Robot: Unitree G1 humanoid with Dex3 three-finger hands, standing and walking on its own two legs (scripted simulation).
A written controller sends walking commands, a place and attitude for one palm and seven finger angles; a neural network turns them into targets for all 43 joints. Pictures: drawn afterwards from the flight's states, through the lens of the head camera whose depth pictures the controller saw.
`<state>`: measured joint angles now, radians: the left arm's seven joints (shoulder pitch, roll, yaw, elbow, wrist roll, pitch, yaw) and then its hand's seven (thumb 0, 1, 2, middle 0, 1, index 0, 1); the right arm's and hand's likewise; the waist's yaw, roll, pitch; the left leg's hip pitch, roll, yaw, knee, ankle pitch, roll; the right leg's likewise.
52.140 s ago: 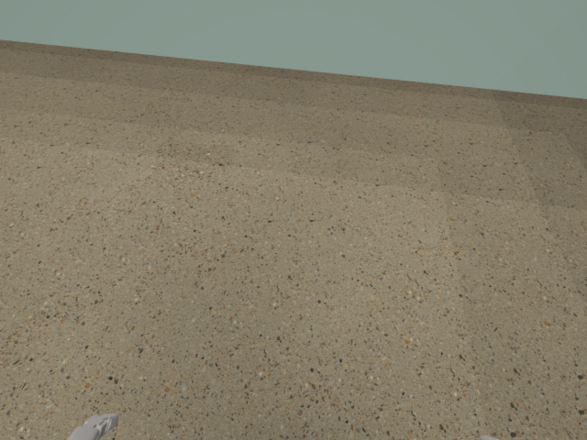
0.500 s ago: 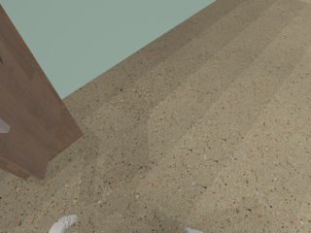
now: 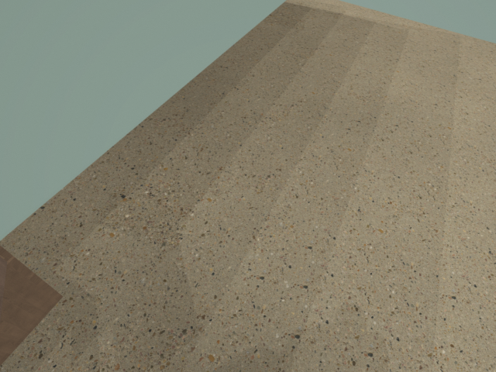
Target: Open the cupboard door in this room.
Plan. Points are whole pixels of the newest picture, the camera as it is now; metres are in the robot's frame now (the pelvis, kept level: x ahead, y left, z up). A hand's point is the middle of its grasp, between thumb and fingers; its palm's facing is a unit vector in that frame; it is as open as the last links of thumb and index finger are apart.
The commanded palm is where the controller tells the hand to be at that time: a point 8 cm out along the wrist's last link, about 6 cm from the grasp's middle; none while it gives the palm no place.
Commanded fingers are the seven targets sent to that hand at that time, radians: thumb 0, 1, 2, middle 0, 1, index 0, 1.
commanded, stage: walk to a spot facing it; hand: left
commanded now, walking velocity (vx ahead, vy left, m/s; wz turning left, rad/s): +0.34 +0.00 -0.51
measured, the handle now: out of the picture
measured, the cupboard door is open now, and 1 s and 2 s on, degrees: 47 47 47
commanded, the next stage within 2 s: turn to face it in 1.16 s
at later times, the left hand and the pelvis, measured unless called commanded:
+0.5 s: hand (228, 251) +0.38 +0.06 -0.16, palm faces -0.25 -0.95 -0.19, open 7.4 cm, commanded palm none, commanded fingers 0.00 0.90 0.90 -0.20 -0.30 -0.20 -0.30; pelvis +0.21 -0.08 +0.00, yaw -13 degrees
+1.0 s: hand (234, 248) +0.40 +0.05 -0.18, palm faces -0.16 -0.98 -0.12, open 7.4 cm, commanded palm none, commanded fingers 0.00 0.90 0.90 -0.20 -0.30 -0.20 -0.30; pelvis +0.48 -0.12 -0.01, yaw -17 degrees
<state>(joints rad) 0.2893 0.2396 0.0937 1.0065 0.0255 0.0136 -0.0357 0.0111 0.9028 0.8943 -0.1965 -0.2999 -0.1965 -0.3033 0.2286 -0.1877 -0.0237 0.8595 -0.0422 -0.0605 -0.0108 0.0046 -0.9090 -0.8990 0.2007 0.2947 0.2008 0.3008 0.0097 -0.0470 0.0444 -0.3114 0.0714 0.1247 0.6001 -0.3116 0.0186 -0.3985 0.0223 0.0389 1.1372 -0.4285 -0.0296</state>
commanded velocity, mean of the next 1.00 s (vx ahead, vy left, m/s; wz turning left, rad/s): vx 0.37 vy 0.00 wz -0.20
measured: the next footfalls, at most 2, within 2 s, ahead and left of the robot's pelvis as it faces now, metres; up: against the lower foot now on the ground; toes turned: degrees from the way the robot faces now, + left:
right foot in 0.38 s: +0.28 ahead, -0.15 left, +0.00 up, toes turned -18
left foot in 0.96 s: +0.60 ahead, -0.07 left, +0.00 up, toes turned -10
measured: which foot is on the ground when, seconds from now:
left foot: down 0.00-0.38, up 0.40-0.94, down 0.96-1.00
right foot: up 0.00-0.36, down 0.38-0.94, up 0.96-1.00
